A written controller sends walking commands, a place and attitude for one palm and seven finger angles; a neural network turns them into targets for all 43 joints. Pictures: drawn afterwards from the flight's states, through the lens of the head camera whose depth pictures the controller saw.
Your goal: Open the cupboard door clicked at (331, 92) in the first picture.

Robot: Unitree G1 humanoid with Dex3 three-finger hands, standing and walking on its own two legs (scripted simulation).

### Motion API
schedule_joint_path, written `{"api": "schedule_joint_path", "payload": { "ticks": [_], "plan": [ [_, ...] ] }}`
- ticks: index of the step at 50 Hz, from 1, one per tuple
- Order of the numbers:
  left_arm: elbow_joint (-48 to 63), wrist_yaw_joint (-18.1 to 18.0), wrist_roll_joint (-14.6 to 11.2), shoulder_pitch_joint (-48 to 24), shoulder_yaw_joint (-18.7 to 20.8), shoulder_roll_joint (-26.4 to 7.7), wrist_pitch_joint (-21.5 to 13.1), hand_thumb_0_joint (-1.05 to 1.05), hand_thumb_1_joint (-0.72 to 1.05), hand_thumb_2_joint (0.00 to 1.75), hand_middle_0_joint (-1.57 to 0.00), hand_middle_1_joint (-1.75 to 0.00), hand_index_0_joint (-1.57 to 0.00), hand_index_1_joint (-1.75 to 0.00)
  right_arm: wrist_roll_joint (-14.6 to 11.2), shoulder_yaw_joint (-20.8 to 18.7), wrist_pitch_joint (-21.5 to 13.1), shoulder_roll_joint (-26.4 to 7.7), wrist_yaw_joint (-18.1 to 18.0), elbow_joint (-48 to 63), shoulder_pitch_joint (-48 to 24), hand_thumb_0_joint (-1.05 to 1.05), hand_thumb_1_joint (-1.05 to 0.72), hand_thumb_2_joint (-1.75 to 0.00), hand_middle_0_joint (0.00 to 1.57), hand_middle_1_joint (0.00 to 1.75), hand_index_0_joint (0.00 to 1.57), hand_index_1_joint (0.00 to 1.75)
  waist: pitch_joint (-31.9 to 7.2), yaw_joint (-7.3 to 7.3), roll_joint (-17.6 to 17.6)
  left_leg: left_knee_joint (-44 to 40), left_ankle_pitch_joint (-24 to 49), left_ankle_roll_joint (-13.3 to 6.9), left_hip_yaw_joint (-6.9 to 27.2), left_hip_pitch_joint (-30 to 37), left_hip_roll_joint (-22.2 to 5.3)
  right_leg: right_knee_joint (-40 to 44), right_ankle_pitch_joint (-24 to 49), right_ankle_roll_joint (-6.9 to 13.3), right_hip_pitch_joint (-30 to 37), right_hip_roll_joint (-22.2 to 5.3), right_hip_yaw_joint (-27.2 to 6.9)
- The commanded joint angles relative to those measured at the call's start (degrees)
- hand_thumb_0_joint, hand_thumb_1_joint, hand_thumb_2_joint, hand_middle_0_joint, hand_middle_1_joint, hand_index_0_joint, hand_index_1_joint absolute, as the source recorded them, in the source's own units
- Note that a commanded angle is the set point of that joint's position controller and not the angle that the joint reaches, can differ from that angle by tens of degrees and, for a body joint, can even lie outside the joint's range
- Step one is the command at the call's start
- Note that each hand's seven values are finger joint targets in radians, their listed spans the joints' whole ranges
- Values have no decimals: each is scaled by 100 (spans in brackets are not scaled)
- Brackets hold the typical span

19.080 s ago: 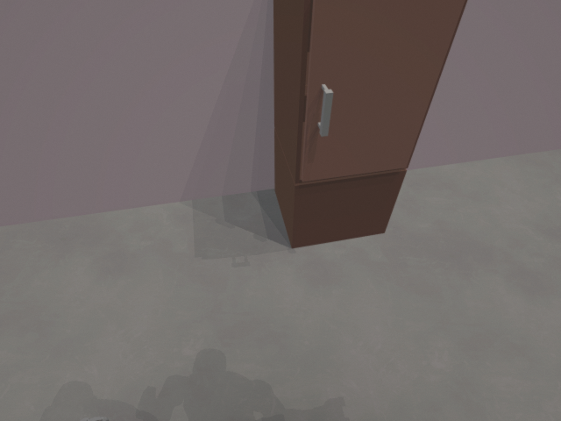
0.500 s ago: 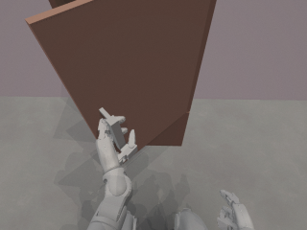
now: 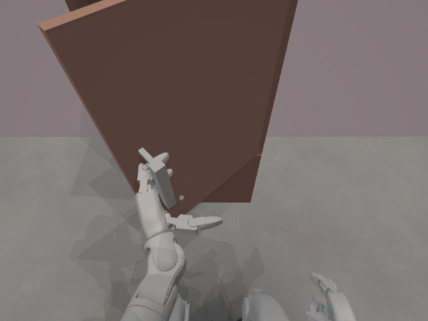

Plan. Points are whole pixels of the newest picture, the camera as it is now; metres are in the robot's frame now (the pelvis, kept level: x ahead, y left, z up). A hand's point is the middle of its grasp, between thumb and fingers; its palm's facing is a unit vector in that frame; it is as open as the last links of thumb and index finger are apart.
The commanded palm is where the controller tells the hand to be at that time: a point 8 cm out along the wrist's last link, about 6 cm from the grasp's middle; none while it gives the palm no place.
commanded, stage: open thumb and fingers to let go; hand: left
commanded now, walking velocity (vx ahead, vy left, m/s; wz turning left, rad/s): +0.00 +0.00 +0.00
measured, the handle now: (157, 179) +0.37 +0.12 +0.04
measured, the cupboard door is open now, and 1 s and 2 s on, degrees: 43 45 45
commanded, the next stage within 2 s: slide the hand sideways off the handle in 0.08 s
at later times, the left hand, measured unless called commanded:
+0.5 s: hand (174, 214) +0.30 +0.08 +0.03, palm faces -0.10 -0.99 +0.03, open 16.0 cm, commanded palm +0.27 +0.14 +0.03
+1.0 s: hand (155, 238) +0.26 +0.11 +0.03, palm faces -0.04 -1.00 -0.01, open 16.2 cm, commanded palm +0.23 +0.17 +0.03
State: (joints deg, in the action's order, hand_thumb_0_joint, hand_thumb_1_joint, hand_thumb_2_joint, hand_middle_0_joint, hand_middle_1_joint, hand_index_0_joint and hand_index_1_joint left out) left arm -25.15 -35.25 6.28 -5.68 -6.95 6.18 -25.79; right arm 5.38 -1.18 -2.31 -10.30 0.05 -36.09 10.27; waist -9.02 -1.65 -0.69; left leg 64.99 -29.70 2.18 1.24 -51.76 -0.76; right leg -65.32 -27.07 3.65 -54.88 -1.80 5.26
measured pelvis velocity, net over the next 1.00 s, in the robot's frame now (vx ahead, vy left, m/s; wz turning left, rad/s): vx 0.01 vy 0.03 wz -0.01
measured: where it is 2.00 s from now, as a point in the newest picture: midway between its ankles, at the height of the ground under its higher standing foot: outside the picture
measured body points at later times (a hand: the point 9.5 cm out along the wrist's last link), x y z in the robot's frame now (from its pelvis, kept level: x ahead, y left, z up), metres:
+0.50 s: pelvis -0.01 +0.03 -0.01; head +0.07 +0.03 +0.44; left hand +0.30 +0.14 +0.03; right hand +0.15 -0.20 -0.11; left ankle +0.02 +0.15 -0.65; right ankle +0.05 -0.08 -0.65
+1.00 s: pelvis +0.01 +0.03 -0.01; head +0.09 +0.03 +0.43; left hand +0.26 +0.16 +0.03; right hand +0.20 -0.19 -0.10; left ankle +0.02 +0.15 -0.65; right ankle +0.05 -0.08 -0.65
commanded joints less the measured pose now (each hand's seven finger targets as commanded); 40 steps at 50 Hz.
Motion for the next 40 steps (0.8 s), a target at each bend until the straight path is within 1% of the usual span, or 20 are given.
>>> {"api": "schedule_joint_path", "payload": {
  "ticks": [1, 3, 9, 10, 11, 12, 14, 16, 17, 18, 19, 20, 21, 23, 26, 30, 32, 35, 38, 40],
  "plan": [
    [1099, -165, 79, -1486, 202, -25, -285, 0, -50, 30, -17, -40, -17, -40, -18, -126, -270, -540, -33, 821, -313, 0, -90, -90, 20, 30, 20, 30, -1544, -39, 600, -702, 597, -258, -130, 139, 260, 1465, 352, -265, 1719, -25, -697],
    [1012, -197, 57, -1622, 139, 86, -282, 0, -50, 30, -15, -30, -15, -30, -2, -113, -270, -527, -26, 780, -312, 0, -90, -90, 20, 30, 20, 30, -1507, -59, 553, -721, 599, -252, -110, 191, 256, 1376, 388, -256, 1593, 3, -578],
    [816, -259, 126, -1887, -35, 309, -240, 0, -50, 30, -15, -30, -15, -30, 14, -102, -262, -550, -5, 766, -344, 0, -90, -90, 20, 30, 20, 30, -1525, -100, 554, -774, 573, -246, -59, 314, 242, 1229, 366, -227, 1344, 71, -369],
    [1062, 899, 846, -1800, -1266, -231, -456, 0, -50, 30, -15, -30, -15, -30, -7, -127, -222, -762, -1, 651, 35, 0, -90, -90, 20, 30, 20, 30, -1500, -552, 643, -586, 617, -326, -90, 443, 201, 1109, 835, -224, 1208, 33, -487],
    [1388, 1519, 645, -2078, -776, -654, -679, 0, -50, 30, -15, -30, -15, -30, -62, -188, -196, -766, -15, 826, 118, 0, -90, -90, 20, 30, 20, 30, -1876, -383, 442, -529, 831, -357, -72, 443, 230, 973, 1185, -155, 1402, -16, -500],
    [1498, 2010, 534, -1974, -924, -650, -805, 0, -50, 30, -15, -30, -15, -30, -106, -171, -193, -749, -24, 883, 41, 0, -90, -90, 20, 30, 20, 30, -1945, -308, 215, -516, 888, -359, -84, 499, 235, 906, 1322, -141, 1459, -21, -528],
    [1577, 2917, 36, -1889, -1086, -561, -831, 0, -50, 30, -15, -30, -15, -30, -257, -148, -226, -783, -43, 1034, 54, 0, -90, -90, 20, 30, 20, 30, -1838, -361, 173, -560, 735, -373, -37, 607, 232, 957, 1141, -136, 1389, 5, -508],
    [1630, 3336, -714, -1663, -1057, -198, -609, 0, -50, 30, -15, -30, -15, -30, -427, -88, -274, -795, -64, 1243, -42, 0, -90, -90, 20, 30, 20, 30, -1621, -270, 16, -751, 580, -343, 33, 720, 240, 1061, 728, -118, 1265, 67, -391],
    [1587, 3371, -984, -1654, -934, -143, -492, 0, -50, 30, -15, -30, -15, -30, -475, -71, -295, -802, -74, 1235, -21, 0, -90, -90, 20, 30, 20, 30, -1457, -295, 160, -795, 503, -331, 84, 714, 234, 1082, 577, -143, 1145, 92, -319],
    [1568, 3343, -1150, -1355, -735, -184, -373, 0, -50, 30, -15, -30, -15, -30, -502, -76, -292, -836, -66, 1285, -3, 0, -90, -90, 20, 30, 20, 30, -1467, -168, 300, -858, 489, -309, 109, 679, 234, 1071, 487, -146, 1196, 102, -269],
    [1624, 3259, -1214, -1186, -609, -233, -292, 0, -50, 30, -15, -30, -15, -30, -513, -81, -291, -864, -53, 1340, -8, 0, -90, -90, 20, 30, 20, 30, -1526, -126, 401, -874, 540, -309, 121, 678, 238, 1034, 496, -153, 1210, 114, -234],
    [1728, 3167, -1191, -1032, -562, -255, -249, 0, -50, 30, -15, -30, -15, -30, -501, -92, -294, -867, -33, 1393, -9, 0, -90, -90, 20, 30, 20, 30, -1562, -81, 418, -864, 604, -306, 106, 655, 241, 994, 538, -159, 1226, 107, -224],
    [1897, 3054, -1096, -831, -430, -442, -243, 0, -50, 30, -15, -30, -15, -30, -478, -89, -304, -879, -7, 1466, -26, 0, -90, -90, 20, 30, 20, 30, -1668, 57, 220, -884, 811, -286, 137, 691, 248, 852, 679, -116, 1241, 107, -178],
    [2033, 2863, -877, -489, -503, -389, -257, 0, -50, 30, -15, -30, -15, -30, -428, -100, -274, -847, 79, 1520, 20, 0, -90, -90, 20, 30, 20, 30, -1622, 50, 325, -844, 925, -277, 105, 676, 227, 779, 792, -127, 1180, 104, -160],
    [2112, 2697, -700, 22, -194, -777, -300, 0, -50, 30, -15, -30, -15, -30, -397, -109, -214, -886, 130, 1633, -4, 0, -90, -90, 20, 30, 20, 30, -1494, 192, 527, -827, 818, -278, 98, 389, 224, 755, 652, -98, 1269, 114, -213],
    [2545, 2631, -593, 289, -259, -779, -339, 0, -50, 30, -15, -30, -15, -30, -385, -93, -149, -832, 157, 1756, -39, 0, -90, -90, 20, 30, 20, 30, -1388, 178, 290, -806, 683, -267, 27, 362, 222, 747, 563, -106, 1200, 116, -259],
    [2822, 2628, -515, 296, -258, -870, -351, 0, -50, 30, -15, -30, -15, -30, -379, -102, -137, -827, 134, 1799, -47, 0, -90, -90, 20, 30, 20, 30, -1518, 177, 194, -769, 756, -271, 46, 403, 210, 688, 611, -99, 1183, 117, -275],
    [2994, 2719, -619, 750, -343, -770, -319, 0, -50, 30, -15, -30, -15, -30, -408, -95, -138, -807, 112, 1822, 18, 0, -90, -90, 20, 30, 20, 30, -1467, 118, 279, -741, 841, -260, 64, 449, 200, 689, 753, -115, 1197, 141, -236],
    [3308, 2810, -649, 863, -447, -755, -304, 0, -50, 30, -15, -30, -15, -30, -424, -94, -160, -804, 79, 1851, 15, 0, -90, -90, 20, 30, 20, 30, -1483, 66, 125, -700, 889, -253, 104, 548, 187, 628, 761, -122, 1058, 144, -201],
    [3399, 2856, -680, 1109, -307, -902, -278, 0, -50, 30, -15, -30, -15, -30, -424, -98, -178, -803, 50, 1865, 47, 0, -90, -90, 20, 30, 20, 30, -1491, 101, 185, -658, 961, -254, 95, 499, 197, 617, 872, -122, 1138, 153, -219]
  ]
}}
